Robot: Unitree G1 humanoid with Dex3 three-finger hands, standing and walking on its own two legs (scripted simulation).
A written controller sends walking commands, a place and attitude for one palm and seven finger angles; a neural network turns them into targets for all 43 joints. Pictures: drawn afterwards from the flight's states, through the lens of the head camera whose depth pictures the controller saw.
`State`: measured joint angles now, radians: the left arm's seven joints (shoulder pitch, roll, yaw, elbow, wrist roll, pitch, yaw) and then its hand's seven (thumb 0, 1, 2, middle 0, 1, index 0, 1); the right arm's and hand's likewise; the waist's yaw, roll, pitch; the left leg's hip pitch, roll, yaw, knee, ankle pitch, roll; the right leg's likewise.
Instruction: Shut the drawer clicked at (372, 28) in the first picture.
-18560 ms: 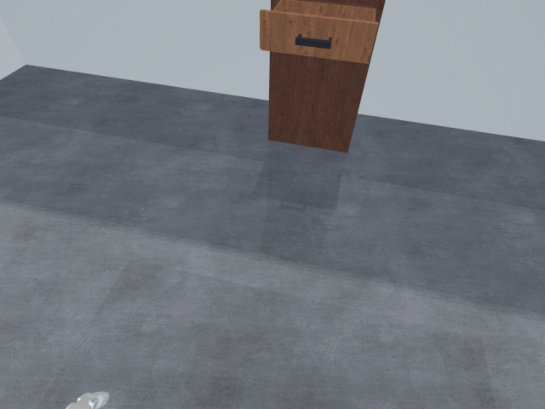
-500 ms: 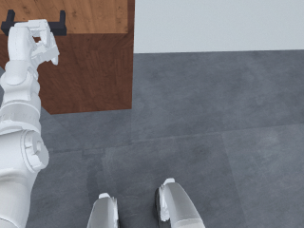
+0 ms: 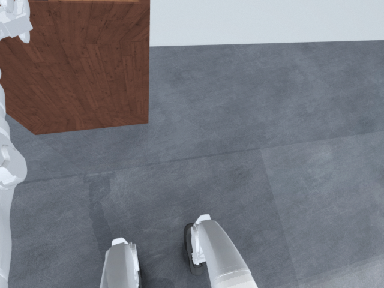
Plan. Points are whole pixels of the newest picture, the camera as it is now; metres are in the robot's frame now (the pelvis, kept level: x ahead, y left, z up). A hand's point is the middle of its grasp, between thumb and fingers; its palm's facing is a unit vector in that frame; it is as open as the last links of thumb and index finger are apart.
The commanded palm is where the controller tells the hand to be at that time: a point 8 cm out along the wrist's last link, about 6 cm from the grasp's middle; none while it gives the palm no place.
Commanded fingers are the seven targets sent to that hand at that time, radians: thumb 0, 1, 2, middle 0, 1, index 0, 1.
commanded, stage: push the drawer shut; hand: left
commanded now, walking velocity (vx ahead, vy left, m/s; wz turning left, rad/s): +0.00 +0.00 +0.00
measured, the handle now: out of the picture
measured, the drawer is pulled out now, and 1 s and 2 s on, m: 0.00 0.00 0.00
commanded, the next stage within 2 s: pull the fist back off the drawer in 0.20 s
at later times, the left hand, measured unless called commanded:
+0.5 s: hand (14, 11) +0.60 +0.20 +0.08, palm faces +0.00 -1.00 -0.05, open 3.4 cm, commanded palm +0.62 +0.20 +0.08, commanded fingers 0.00 0.90 0.90 -1.40 -1.60 -1.40 -1.60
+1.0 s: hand (21, 18) +0.59 +0.19 +0.08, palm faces +0.02 -1.00 -0.03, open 3.2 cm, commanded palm +0.57 +0.22 +0.08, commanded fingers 0.00 0.90 0.90 -1.40 -1.60 -1.40 -1.60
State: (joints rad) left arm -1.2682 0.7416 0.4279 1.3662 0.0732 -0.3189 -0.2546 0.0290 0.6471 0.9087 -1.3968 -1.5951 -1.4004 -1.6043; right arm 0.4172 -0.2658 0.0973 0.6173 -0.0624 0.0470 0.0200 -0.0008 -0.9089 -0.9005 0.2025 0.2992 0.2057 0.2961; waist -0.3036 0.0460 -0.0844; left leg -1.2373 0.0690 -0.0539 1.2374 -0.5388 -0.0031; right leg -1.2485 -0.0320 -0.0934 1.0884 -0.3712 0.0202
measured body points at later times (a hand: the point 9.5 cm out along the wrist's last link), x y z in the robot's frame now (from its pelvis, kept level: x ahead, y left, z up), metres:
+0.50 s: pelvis -0.02 +0.01 -0.01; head +0.19 +0.05 +0.38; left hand +0.59 +0.25 +0.09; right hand -0.08 -0.24 -0.09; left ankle +0.00 +0.12 -0.63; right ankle +0.07 -0.14 -0.63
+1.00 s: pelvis +0.00 +0.01 +0.01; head +0.19 +0.04 +0.42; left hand +0.58 +0.24 +0.08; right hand -0.04 -0.24 -0.08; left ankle +0.00 +0.12 -0.63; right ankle +0.07 -0.14 -0.63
